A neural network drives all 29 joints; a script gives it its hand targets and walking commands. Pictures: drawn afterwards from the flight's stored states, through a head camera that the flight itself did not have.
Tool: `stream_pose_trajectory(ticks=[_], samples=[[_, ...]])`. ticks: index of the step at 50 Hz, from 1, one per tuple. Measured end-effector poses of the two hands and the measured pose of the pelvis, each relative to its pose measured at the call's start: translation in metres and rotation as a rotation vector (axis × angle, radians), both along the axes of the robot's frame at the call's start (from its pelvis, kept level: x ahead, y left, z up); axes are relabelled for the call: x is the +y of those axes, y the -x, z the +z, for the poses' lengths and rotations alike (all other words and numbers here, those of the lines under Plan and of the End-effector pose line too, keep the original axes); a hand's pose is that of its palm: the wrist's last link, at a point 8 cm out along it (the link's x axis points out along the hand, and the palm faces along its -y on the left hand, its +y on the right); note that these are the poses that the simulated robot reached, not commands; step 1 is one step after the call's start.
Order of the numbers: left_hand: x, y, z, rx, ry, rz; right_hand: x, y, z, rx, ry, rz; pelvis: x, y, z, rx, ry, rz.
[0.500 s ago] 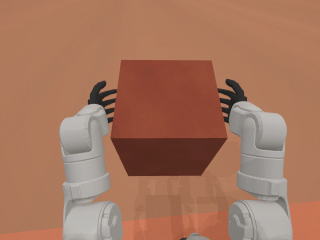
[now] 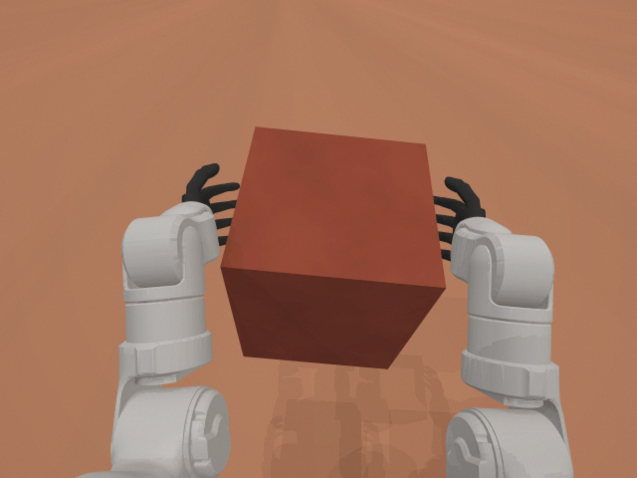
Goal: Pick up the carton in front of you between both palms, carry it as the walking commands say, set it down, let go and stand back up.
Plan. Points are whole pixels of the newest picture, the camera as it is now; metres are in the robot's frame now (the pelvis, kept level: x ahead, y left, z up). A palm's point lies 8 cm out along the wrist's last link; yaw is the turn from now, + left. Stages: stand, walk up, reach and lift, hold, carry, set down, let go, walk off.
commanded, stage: carry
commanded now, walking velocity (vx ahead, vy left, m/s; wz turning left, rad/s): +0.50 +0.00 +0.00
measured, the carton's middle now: (327, 258) +0.39 +0.00 +0.08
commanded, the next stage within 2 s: none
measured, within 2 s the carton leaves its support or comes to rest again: neither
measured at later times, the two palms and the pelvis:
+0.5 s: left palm (242, 111) +0.64 +0.14 +0.15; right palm (421, 103) +0.67 -0.16 +0.15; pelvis +0.30 -0.04 +0.03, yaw +2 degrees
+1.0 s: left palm (269, 61) +0.90 +0.11 +0.12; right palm (406, 68) +0.87 -0.18 +0.12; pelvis +0.64 -0.01 +0.04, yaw -2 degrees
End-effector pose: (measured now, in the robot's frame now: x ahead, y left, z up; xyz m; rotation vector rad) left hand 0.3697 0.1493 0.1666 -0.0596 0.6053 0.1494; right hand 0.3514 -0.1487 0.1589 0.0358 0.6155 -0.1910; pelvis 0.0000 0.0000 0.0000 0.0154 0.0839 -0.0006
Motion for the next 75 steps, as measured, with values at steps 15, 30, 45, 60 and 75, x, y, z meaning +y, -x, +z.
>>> stream_pose_trajectory(ticks=[15, 30, 45, 60, 75], samples=[[-0.052, -0.191, 0.024, -0.056, 0.026, -0.064, -0.051, -0.175, 0.034, -0.050, -0.028, -0.092, -0.012, -0.182, 0.020, 0.015, 0.026, -0.022], [-0.003, -0.312, -0.023, 0.111, 0.018, 0.204, 0.000, -0.361, -0.028, 0.141, -0.082, 0.110, -0.043, -0.364, 0.037, 0.033, -0.025, 0.032], [-0.026, -0.490, -0.044, 0.048, -0.025, -0.053, -0.018, -0.479, -0.046, 0.114, 0.026, -0.063, -0.004, -0.573, 0.028, 0.012, 0.002, -0.036], [-0.050, -0.648, -0.034, -0.015, -0.094, 0.031, -0.043, -0.670, -0.042, 0.036, -0.003, 0.027, -0.050, -0.776, 0.009, -0.036, 0.041, 0.029], [-0.029, -0.818, -0.032, 0.040, -0.048, 0.085, -0.022, -0.852, -0.030, 0.076, 0.038, 0.070, -0.041, -0.942, 0.031, -0.010, 0.004, 0.034]])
